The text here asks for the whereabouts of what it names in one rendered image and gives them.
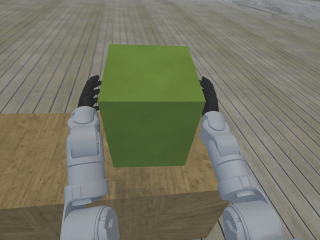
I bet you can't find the left robot forearm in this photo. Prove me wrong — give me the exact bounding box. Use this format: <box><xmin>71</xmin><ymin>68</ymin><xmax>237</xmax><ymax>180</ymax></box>
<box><xmin>60</xmin><ymin>106</ymin><xmax>109</xmax><ymax>240</ymax></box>

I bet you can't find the robot left hand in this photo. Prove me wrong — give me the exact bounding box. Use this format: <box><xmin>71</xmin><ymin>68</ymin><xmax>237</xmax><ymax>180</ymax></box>
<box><xmin>78</xmin><ymin>75</ymin><xmax>102</xmax><ymax>111</ymax></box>

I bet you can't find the robot right hand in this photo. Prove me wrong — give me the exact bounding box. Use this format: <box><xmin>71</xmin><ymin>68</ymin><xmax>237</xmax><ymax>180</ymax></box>
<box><xmin>199</xmin><ymin>76</ymin><xmax>219</xmax><ymax>117</ymax></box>

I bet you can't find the robot left upper arm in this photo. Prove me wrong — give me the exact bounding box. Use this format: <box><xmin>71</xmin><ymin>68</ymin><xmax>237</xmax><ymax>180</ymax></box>
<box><xmin>61</xmin><ymin>205</ymin><xmax>120</xmax><ymax>240</ymax></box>

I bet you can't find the right robot forearm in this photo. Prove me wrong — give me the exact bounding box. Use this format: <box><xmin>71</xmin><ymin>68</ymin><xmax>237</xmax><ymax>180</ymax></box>
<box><xmin>199</xmin><ymin>111</ymin><xmax>284</xmax><ymax>236</ymax></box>

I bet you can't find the carton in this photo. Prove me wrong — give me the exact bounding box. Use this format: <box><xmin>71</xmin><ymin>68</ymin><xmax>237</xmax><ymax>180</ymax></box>
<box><xmin>97</xmin><ymin>44</ymin><xmax>206</xmax><ymax>168</ymax></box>

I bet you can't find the robot right upper arm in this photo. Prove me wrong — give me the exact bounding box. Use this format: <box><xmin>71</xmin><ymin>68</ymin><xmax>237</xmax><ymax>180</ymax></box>
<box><xmin>222</xmin><ymin>200</ymin><xmax>303</xmax><ymax>240</ymax></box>

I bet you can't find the pedestal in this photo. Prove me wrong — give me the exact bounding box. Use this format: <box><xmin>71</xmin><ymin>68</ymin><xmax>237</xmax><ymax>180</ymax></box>
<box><xmin>0</xmin><ymin>112</ymin><xmax>230</xmax><ymax>240</ymax></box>

